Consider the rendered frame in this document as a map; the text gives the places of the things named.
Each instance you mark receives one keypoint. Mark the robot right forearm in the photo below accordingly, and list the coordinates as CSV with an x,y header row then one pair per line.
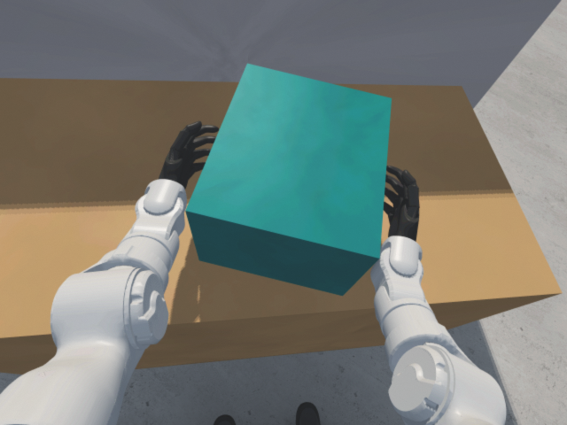
x,y
403,313

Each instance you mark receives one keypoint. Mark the right robot foot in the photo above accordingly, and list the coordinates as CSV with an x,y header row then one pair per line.
x,y
307,414

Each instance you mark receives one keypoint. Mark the robot left upper arm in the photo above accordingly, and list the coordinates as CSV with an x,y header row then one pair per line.
x,y
102,323

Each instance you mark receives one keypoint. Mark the robot right hand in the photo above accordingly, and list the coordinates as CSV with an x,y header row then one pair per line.
x,y
404,215

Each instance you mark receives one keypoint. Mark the pedestal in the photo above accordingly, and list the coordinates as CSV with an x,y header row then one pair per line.
x,y
76,155

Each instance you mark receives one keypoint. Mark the carton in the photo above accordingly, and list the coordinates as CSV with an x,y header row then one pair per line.
x,y
293,187

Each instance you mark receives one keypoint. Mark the robot left hand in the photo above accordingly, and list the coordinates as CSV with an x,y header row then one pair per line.
x,y
179,166

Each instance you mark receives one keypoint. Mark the robot right upper arm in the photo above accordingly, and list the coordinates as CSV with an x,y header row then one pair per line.
x,y
431,386

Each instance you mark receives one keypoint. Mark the robot left forearm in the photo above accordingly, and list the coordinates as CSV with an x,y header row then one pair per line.
x,y
153,240

